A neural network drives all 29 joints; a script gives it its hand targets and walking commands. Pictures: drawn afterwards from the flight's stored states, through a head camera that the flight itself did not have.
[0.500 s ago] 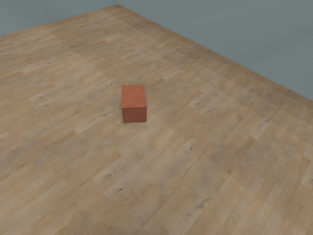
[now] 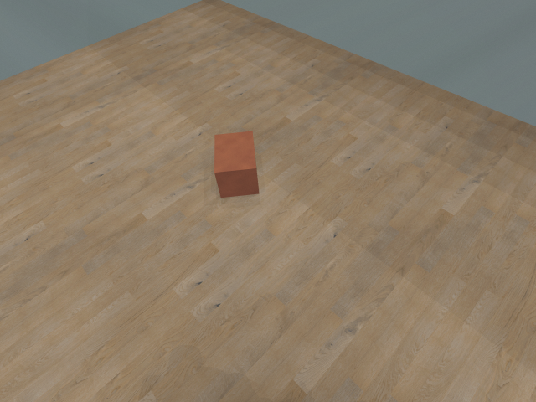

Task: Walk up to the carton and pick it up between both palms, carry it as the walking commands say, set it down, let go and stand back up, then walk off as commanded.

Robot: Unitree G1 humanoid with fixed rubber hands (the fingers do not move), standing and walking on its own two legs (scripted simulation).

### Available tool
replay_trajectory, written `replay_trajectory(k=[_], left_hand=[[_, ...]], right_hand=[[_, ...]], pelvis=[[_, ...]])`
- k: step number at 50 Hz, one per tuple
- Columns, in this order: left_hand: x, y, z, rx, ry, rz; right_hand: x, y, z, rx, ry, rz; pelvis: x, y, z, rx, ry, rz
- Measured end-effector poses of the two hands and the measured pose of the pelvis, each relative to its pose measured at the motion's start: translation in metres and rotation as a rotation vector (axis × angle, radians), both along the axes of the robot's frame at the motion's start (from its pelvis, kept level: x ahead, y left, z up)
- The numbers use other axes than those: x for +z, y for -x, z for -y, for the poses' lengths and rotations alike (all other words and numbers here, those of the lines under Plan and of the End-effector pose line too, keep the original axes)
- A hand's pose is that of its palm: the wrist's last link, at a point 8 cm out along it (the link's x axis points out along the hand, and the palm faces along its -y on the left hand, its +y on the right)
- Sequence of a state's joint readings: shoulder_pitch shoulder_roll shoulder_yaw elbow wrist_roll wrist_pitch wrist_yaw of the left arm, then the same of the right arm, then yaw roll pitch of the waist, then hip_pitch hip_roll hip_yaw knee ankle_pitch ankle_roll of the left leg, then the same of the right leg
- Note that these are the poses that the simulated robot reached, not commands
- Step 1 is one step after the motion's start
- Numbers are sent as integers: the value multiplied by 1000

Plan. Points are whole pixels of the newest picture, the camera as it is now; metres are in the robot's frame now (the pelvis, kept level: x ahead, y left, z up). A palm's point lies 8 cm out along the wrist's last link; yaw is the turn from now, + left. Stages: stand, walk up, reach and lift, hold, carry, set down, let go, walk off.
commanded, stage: stand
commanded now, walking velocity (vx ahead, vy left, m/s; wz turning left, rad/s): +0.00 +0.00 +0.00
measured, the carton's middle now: (236, 164) +1.24 +0.12 -0.68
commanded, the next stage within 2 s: none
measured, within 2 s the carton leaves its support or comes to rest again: neither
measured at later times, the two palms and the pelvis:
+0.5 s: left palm out of the picture +0.04 +0.28 -0.11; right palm out of the picture +0.01 -0.24 -0.12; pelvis -0.05 +0.03 +0.00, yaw -1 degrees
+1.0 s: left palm out of the picture +0.02 +0.27 -0.11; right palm out of the picture -0.02 -0.23 -0.12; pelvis -0.07 +0.04 +0.00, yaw -1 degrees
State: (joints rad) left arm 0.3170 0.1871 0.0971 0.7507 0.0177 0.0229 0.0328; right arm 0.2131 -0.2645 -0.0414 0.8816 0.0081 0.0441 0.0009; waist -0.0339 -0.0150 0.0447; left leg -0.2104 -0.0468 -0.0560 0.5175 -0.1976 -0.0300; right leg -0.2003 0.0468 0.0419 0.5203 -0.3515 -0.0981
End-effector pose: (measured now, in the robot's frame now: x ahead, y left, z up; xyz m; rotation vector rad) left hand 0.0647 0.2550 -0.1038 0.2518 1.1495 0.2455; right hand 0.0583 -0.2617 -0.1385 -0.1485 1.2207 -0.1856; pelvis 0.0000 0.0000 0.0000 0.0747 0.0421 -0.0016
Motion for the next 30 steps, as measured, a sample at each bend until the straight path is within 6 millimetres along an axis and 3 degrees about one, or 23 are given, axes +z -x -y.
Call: replay_trajectory(k=[9, 20, 30], left_hand=[[-1, -6, -2, -22, 20, 87], [-13, 15, -12, -26, 73, 104], [-7, 33, -33, -31, 56, 132]], right_hand=[[9, 10, -1, -14, 36, 54], [13, 45, -16, -37, 74, 37], [18, 61, -28, -34, 79, 75]], pelvis=[[-1, 16, -5, -7, 20, 23], [-4, 41, -24, -18, 67, 43], [-2, 62, -36, -14, 72, 74]])
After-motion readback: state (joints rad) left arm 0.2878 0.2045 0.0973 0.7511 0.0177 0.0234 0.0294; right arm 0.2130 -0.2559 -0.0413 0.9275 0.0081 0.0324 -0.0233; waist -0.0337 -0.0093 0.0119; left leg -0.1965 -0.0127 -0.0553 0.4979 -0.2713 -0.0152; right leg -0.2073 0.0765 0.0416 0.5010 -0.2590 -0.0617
